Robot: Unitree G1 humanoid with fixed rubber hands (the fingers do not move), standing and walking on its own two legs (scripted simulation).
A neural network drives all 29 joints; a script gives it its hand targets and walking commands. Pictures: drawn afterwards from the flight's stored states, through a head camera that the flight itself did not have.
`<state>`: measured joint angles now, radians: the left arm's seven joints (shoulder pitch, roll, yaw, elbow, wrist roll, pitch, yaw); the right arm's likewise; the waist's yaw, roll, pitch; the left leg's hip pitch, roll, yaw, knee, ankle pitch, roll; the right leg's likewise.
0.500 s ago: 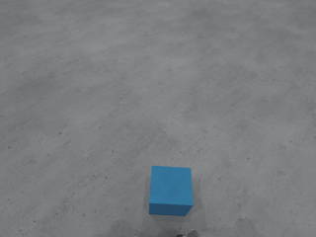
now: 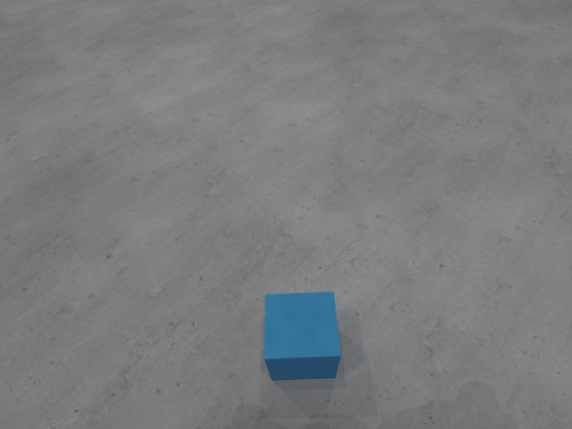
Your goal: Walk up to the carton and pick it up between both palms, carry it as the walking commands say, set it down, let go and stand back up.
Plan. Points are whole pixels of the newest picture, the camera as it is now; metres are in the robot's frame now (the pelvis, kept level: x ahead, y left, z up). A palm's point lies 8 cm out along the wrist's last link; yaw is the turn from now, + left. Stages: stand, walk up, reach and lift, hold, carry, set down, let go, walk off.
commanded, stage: walk up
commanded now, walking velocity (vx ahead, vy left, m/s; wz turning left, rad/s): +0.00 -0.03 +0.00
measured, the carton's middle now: (301, 337) +0.44 +0.02 -0.64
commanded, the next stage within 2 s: none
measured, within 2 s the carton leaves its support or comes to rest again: neither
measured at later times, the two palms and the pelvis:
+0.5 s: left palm out of the picture +0.02 +0.23 -0.14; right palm out of the picture +0.02 -0.27 -0.14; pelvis -0.02 -0.02 +0.00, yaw +1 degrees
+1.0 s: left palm out of the picture -0.01 +0.20 -0.14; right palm out of the picture +0.00 -0.29 -0.14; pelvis -0.05 -0.04 +0.00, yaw +1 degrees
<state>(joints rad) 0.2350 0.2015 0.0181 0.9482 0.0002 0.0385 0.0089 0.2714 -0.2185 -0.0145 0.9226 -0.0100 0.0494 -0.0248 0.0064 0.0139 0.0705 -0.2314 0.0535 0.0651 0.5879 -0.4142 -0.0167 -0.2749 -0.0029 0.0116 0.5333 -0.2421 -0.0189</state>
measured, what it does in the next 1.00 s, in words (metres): steps on the spot: left foot, then right foot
